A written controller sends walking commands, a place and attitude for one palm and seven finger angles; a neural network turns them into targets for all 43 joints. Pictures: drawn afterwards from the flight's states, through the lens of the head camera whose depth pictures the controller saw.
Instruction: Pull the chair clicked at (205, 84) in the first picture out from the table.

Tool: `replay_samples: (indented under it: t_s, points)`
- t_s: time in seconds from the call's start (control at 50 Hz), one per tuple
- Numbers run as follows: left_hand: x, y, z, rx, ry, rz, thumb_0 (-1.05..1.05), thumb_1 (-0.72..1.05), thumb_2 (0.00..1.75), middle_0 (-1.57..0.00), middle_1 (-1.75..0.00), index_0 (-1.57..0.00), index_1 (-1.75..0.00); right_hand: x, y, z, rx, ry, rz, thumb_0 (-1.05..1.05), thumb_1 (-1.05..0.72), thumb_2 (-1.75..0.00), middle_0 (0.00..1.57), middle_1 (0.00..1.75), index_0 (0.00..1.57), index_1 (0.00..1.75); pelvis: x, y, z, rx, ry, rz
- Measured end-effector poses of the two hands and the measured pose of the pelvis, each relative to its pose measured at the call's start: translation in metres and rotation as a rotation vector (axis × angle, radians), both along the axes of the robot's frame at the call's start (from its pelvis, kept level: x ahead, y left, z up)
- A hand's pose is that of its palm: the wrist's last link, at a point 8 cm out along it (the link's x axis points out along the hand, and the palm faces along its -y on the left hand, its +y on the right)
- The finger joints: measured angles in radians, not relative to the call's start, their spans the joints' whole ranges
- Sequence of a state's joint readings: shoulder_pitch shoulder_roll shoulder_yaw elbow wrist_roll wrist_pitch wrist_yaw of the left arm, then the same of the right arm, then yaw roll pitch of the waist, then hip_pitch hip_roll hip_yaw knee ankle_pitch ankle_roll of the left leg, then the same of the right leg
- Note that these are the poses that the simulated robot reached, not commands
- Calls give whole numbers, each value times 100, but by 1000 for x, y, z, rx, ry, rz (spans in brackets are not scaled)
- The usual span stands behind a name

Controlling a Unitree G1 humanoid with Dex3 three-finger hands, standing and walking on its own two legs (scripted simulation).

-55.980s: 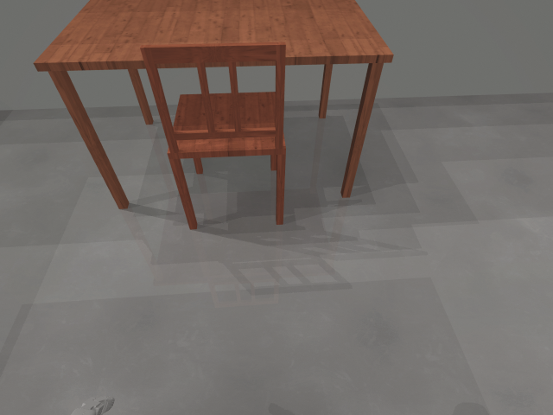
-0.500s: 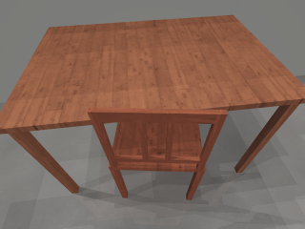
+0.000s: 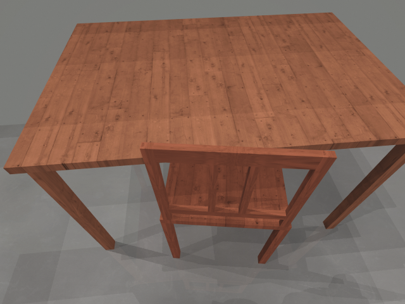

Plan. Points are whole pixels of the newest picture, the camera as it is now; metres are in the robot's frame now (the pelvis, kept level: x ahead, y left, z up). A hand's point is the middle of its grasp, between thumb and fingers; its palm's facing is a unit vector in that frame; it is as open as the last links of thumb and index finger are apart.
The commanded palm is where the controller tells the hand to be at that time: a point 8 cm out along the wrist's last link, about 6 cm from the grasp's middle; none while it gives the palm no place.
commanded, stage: look again from close up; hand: left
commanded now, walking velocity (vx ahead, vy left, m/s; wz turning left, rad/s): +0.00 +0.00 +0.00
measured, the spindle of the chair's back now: (212, 188) +0.41 +0.01 -0.11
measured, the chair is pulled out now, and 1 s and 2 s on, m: -0.05 -0.05 -0.05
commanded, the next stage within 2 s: raise the hand toward the chair's back in 1.56 s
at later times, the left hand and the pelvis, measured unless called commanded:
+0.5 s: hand out of the picture -0.03 +0.19 -0.17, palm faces +0.02 -0.98 -0.22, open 7.4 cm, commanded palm none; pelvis -0.02 +0.01 +0.00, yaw +0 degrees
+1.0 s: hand out of the picture -0.04 +0.15 -0.17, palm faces +0.02 -0.98 -0.19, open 7.4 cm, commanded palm none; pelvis -0.03 -0.01 +0.00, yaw +0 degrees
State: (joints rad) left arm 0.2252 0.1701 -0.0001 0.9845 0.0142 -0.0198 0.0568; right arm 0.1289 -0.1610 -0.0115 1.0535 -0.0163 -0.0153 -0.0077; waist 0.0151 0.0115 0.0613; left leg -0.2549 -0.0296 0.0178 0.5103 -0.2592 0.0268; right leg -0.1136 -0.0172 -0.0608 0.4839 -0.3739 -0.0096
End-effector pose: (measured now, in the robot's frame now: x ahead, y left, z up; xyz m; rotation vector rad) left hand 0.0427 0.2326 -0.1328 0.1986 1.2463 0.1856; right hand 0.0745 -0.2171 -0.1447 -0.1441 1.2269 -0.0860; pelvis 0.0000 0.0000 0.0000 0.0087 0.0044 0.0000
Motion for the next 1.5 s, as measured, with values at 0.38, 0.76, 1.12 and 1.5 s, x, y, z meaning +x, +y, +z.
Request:
replay_samples:
  t_s: [0.38,0.76,1.12,1.5]
  points:
    - [-53,8,-4,-27,104,10,1,91,90,-20,-30,-20,-30,-61,0,3,-32,107,-38,1,-92,-90,20,30,20,30,-13,12,4,4,-11,1]
    - [-96,-15,-4,-53,173,21,1,91,90,-20,-30,-20,-30,-103,-2,-1,-3,171,-59,1,-93,-90,19,30,20,30,-27,0,4,8,-15,-6]
    - [-89,-36,-6,-67,143,14,1,91,90,-20,-30,-20,-30,-119,-8,-4,16,195,-80,1,-93,-90,19,30,20,30,-32,-15,3,9,-20,-11]
    - [-92,-49,-6,-74,145,18,1,91,90,-20,-30,-20,-30,-126,-14,-4,22,208,-88,1,-92,-90,19,30,20,30,-33,-25,4,9,-23,-13]
